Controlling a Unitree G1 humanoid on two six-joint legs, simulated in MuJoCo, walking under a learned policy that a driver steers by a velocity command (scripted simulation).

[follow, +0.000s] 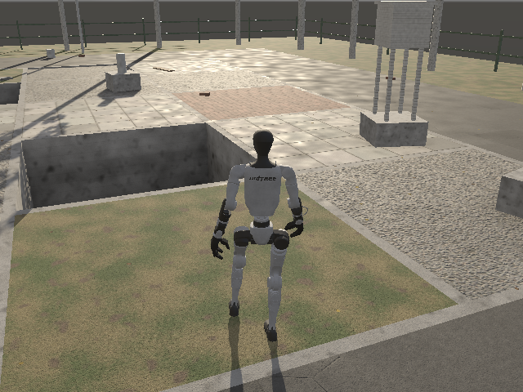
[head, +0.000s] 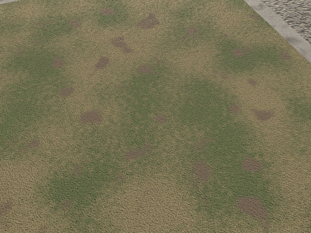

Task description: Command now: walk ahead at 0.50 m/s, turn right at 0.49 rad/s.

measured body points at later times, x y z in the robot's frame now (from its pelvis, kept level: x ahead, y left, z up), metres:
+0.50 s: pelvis +0.25 +0.03 +0.00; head +0.28 +0.04 +0.45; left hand +0.48 +0.24 -0.11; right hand +0.19 -0.24 -0.12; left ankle +0.23 +0.14 -0.75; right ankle +0.30 -0.12 -0.67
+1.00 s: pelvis +0.47 -0.12 +0.00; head +0.49 -0.15 +0.45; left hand +0.66 +0.09 -0.12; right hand +0.45 -0.41 -0.12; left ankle +0.66 -0.03 -0.68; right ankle +0.42 -0.14 -0.75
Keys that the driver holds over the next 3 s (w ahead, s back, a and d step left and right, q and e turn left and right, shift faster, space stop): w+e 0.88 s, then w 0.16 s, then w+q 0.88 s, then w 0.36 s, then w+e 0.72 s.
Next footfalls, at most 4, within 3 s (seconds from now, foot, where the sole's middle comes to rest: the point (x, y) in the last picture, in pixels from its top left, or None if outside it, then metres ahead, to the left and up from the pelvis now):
0.18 left None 0.27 0.13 -0.78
0.72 right None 0.46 -0.16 -0.78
1.26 left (219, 163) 0.81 -0.20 -0.78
1.80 right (271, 134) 1.00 -0.48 -0.78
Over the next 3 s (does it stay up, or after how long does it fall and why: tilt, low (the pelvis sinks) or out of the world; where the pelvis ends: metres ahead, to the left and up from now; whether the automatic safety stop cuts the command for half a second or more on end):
stays up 1.47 -0.48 -0.01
